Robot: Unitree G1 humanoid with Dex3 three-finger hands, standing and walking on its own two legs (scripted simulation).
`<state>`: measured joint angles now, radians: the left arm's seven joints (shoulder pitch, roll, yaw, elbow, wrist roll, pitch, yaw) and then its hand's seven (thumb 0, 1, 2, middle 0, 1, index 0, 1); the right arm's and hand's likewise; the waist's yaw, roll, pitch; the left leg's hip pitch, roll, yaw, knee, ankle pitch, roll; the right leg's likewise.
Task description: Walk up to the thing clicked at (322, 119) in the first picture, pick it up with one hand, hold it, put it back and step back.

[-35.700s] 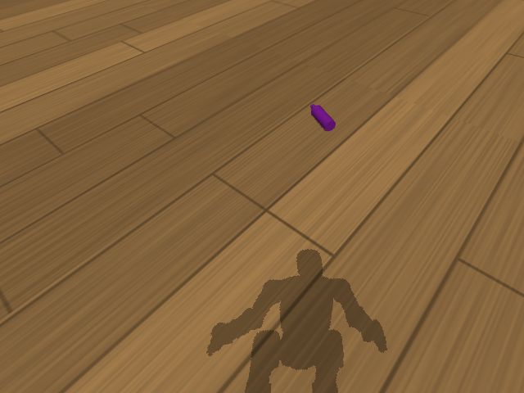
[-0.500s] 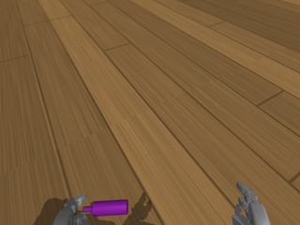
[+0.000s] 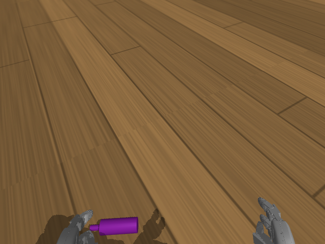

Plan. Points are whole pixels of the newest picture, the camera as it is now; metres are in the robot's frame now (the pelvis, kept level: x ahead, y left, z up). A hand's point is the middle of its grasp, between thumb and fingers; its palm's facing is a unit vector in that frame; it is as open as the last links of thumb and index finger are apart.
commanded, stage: home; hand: left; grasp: from above
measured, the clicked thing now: (114, 226) +0.37 +0.30 -0.68
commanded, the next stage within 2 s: stand in 0.10 s
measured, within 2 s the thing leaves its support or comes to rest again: neither
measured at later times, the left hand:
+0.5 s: hand out of the picture +0.11 +0.24 -0.10, palm faces +0.04 -0.94 -0.34, open 7.4 cm
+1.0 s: hand out of the picture +0.02 +0.25 -0.10, palm faces +0.05 -0.94 -0.33, open 7.4 cm
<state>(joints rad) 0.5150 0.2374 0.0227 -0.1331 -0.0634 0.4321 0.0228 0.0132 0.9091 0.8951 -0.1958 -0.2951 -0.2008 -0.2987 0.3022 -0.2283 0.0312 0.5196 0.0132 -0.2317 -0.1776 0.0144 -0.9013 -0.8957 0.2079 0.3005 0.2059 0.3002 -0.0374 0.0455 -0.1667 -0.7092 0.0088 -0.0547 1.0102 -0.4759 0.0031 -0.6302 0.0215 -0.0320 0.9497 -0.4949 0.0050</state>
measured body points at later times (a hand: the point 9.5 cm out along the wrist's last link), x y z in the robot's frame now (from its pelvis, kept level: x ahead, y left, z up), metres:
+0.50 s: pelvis -0.01 +0.01 +0.03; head +0.00 +0.01 +0.48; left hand +0.10 +0.29 -0.07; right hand +0.11 -0.27 -0.08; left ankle +0.02 +0.11 -0.68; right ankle -0.01 -0.13 -0.68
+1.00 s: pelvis -0.01 +0.01 +0.06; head -0.02 +0.01 +0.51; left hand +0.02 +0.30 -0.08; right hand +0.06 -0.26 -0.08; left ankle +0.02 +0.11 -0.68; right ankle -0.01 -0.13 -0.68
